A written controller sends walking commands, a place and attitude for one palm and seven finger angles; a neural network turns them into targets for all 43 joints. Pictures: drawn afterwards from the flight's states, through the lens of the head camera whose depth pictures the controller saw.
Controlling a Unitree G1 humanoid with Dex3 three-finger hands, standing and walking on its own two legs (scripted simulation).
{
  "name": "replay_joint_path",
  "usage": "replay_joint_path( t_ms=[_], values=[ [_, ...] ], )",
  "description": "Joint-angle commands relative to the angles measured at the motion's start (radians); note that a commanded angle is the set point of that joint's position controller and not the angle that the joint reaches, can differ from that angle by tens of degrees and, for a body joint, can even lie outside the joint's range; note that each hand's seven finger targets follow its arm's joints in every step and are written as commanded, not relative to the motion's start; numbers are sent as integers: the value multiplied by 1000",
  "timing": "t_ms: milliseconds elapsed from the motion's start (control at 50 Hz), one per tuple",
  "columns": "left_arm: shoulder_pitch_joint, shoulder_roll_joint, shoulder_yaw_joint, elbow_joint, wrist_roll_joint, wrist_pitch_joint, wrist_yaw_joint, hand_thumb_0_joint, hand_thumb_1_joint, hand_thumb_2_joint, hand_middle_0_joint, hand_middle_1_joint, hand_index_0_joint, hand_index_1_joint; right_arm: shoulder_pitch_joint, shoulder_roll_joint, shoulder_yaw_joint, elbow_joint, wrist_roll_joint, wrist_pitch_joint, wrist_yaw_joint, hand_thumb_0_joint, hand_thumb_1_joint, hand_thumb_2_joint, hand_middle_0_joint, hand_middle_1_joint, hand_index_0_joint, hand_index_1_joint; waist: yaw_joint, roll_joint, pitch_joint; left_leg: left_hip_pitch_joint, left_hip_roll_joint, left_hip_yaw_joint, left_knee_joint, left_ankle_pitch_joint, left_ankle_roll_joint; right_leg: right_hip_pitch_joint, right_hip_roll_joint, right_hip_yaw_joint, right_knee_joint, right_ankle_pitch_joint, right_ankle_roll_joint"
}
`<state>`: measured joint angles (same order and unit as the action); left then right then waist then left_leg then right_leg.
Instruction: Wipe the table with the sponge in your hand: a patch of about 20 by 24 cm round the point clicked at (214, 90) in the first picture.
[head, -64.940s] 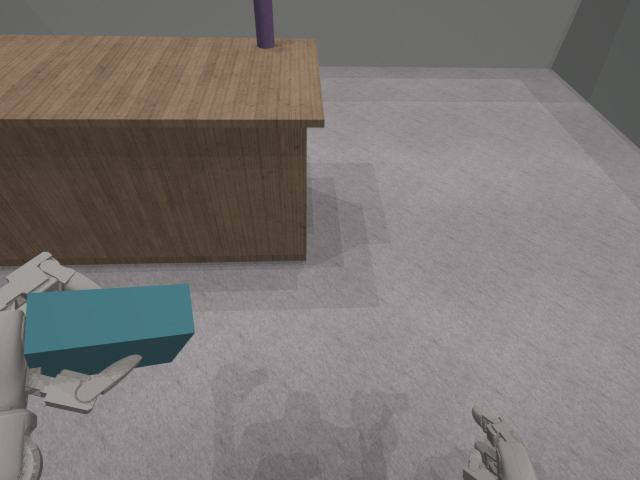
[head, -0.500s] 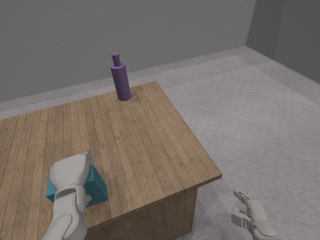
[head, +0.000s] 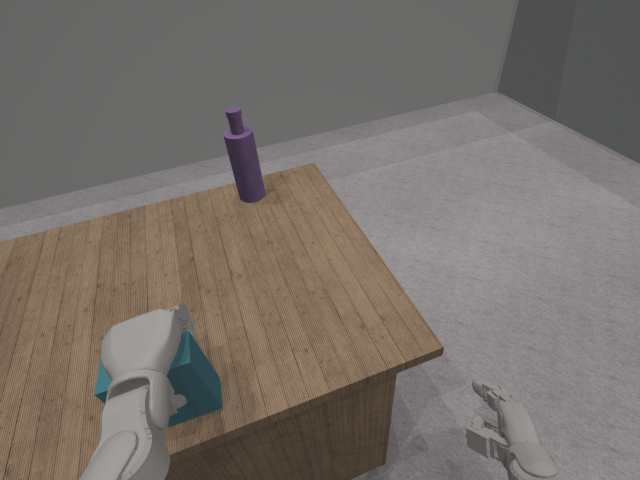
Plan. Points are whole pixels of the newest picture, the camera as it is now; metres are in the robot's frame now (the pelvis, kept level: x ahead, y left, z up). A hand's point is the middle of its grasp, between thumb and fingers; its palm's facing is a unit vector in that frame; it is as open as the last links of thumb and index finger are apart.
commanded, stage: lift the sponge slowly off the table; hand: left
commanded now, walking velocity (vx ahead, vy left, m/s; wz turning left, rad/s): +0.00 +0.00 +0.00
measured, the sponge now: (171, 392) +0.22 +0.25 -0.02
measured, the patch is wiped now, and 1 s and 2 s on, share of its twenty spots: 1.00 1.00 1.00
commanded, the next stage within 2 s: bring the sponge back beside the body in 1.50 s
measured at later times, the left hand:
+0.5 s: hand (153, 358) +0.23 +0.25 +0.07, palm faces +0.02 -0.16 -0.99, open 9.3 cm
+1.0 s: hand (152, 333) +0.24 +0.24 +0.10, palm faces +0.05 -0.14 -0.99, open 9.3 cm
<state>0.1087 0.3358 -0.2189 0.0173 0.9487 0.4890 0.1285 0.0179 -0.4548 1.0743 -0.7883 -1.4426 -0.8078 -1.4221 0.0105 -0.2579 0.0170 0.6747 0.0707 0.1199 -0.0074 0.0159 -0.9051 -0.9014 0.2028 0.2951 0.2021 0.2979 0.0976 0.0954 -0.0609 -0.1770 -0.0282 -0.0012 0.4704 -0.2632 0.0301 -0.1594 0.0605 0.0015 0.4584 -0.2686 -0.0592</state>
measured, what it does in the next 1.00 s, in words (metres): stands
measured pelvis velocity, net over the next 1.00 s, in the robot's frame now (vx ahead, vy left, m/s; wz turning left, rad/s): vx -0.01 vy -0.01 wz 0.01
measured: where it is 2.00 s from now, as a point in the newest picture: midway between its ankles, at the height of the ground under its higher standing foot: outside the picture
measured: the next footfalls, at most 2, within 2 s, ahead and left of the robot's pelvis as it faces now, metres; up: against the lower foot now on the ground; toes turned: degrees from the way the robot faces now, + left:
none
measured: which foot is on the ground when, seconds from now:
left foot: down 0.00-1.00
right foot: down 0.00-1.00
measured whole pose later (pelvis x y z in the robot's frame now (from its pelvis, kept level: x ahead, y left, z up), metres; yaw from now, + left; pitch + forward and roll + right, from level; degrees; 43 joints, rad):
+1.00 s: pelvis -0.01 -0.01 +0.00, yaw +1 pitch -4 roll +0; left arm -0.01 0.42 -0.20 -0.07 0.91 0.54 -0.01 0.00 -0.47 1.07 -0.81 -1.42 -0.83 -1.40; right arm -0.03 -0.27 0.05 0.68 0.07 0.10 -0.04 0.02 -0.90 -0.90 0.20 0.30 0.20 0.30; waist 0.11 0.11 -0.02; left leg -0.12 -0.02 -0.02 0.41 -0.21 0.02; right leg -0.10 0.07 -0.01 0.40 -0.22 -0.07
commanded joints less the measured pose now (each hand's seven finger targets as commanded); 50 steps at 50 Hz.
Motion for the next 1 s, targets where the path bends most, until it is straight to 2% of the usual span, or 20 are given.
replay_joint_path(
  t_ms=[0,40,120,140,160,220,320,340,420,440,460,540,620,700,740,760,780,820,920,980],
  values=[
    [-255,156,103,-217,27,-14,33,0,100,1300,-1200,-1600,-1200,-1600,-259,-89,-28,-182,-3,-63,-4,0,-900,-900,200,300,200,300,7,-74,-147,51,-3,-54,-48,232,32,49,-19,89,-79,249,-29],
    [-259,191,134,-229,25,-13,32,0,100,1300,-1200,-1600,-1200,-1600,-265,-89,-27,-181,-5,-65,-6,0,-900,-900,200,300,200,300,12,-72,-149,59,-4,-58,-55,233,32,60,-18,107,-89,249,-31],
    [-270,190,132,-246,34,-14,29,0,100,1300,-1200,-1600,-1200,-1600,-269,-84,-23,-175,-8,-66,-9,0,-900,-900,200,300,200,300,14,-54,-174,68,-8,-48,-50,269,30,88,-25,99,-82,310,-29],
    [-268,223,162,-271,33,-14,27,0,100,1300,-1200,-1600,-1200,-1600,-274,-88,-25,-178,-9,-67,-8,0,-900,-900,200,300,200,300,19,-45,-179,75,-6,-55,-54,278,29,98,-21,112,-84,314,-34],
    [-256,190,132,-281,29,-14,24,0,100,1300,-1200,-1600,-1200,-1600,-273,-84,-23,-182,-9,-68,-7,0,-900,-900,200,300,200,300,15,-32,-186,76,-7,-49,-51,292,31,106,-24,100,-75,342,-32],
    [-233,198,137,-278,25,-5,11,0,100,1300,-1200,-1600,-1200,-1600,-277,-85,-21,-175,-8,-65,-4,0,-900,-900,200,300,200,300,10,-65,-160,77,-6,-49,-48,301,28,95,-27,106,-84,364,-28],
    [-234,184,117,-301,18,13,-17,0,100,1300,-1200,-1600,-1200,-1600,-292,-86,-17,-184,-7,-62,-4,0,-900,-900,200,300,200,300,9,-76,-137,80,-4,-52,-59,292,30,89,-28,102,-95,332,-26],
    [-240,214,145,-315,15,14,-21,0,100,1300,-1200,-1600,-1200,-1600,-296,-88,-18,-186,-6,-63,-2,0,-900,-900,200,300,200,300,12,-71,-130,86,-2,-58,-64,285,30,87,-24,114,-102,311,-30],
    [-307,217,129,-311,28,12,-32,0,100,1300,-1200,-1600,-1200,-1600,-302,-88,-11,-179,-7,-60,-12,0,-900,-900,200,300,200,300,4,-60,-111,83,-1,-57,-75,246,29,66,-26,106,-119,238,-27],
    [-321,240,151,-342,25,7,-30,0,100,1300,-1200,-1600,-1200,-1600,-302,-88,-11,-186,-7,-64,-12,0,-900,-900,200,300,200,300,12,-37,-129,93,-1,-66,-82,242,30,78,-20,117,-119,218,-33],
    [-316,212,124,-332,28,5,-32,0,100,1300,-1200,-1600,-1200,-1600,-300,-84,-11,-188,-7,-66,-14,0,-900,-900,200,300,200,300,11,-40,-124,92,-1,-62,-81,240,32,74,-21,100,-119,206,-31],
    [-344,239,145,-348,31,-1,-32,0,100,1300,-1200,-1600,-1200,-1600,-300,-85,-10,-183,-8,-73,-13,0,-900,-900,200,300,200,300,17,-13,-154,109,1,-70,-92,257,28,92,-16,108,-121,217,-37],
    [-316,237,153,-317,20,15,-37,0,100,1300,-1200,-1600,-1200,-1600,-307,-86,-9,-176,-5,-66,-11,0,-900,-900,200,300,200,300,20,-62,-144,89,0,-65,-93,255,24,101,-23,108,-122,229,-31],
    [-321,238,155,-299,-2,41,-51,0,100,1300,-1200,-1600,-1200,-1600,-319,-90,-4,-183,-2,-60,-13,0,-900,-900,200,300,200,300,20,-73,-115,72,1,-60,-102,223,24,90,-26,104,-133,187,-26],
    [-342,276,186,-322,0,45,-56,0,100,1300,-1200,-1600,-1200,-1600,-325,-94,-3,-184,-2,-59,-14,0,-900,-900,200,300,200,300,23,-54,-124,75,-1,-65,-105,219,24,95,-24,122,-134,173,-30],
    [-320,252,166,-311,-7,51,-63,0,100,1300,-1200,-1600,-1200,-1600,-323,-91,-1,-190,-1,-58,-15,0,-900,-900,200,300,200,300,22,-64,-120,67,-1,-61,-102,219,27,98,-27,106,-130,178,-26],
    [-353,271,174,-320,-1,49,-67,0,100,1300,-1200,-1600,-1200,-1600,-326,-92,1,-183,1,-59,-16,0,-900,-900,200,300,200,300,17,-67,-130,71,-1,-62,-102,218,25,95,-30,111,-131,174,-24],
    [-388,245,138,-337,-1,48,-78,0,100,1300,-1200,-1600,-1200,-1600,-328,-91,1,-190,2,-62,-20,0,-900,-900,200,300,200,300,8,-52,-124,84,-2,-62,-98,215,28,78,-31,112,-139,166,-23],
    [-475,282,150,-307,12,35,-91,0,100,1300,-1200,-1600,-1200,-1600,-318,-92,6,-178,3,-75,-32,0,-900,-900,200,300,200,300,0,-42,-118,85,-3,-66,-103,186,28,66,-31,116,-153,122,-25],
    [-499,292,160,-307,15,27,-89,0,100,1300,-1200,-1600,-1200,-1600,-318,-87,6,-181,1,-84,-37,0,-900,-900,200,300,200,300,8,-42,-145,91,-7,-63,-103,198,29,85,-32,114,-150,132,-25]
  ],
)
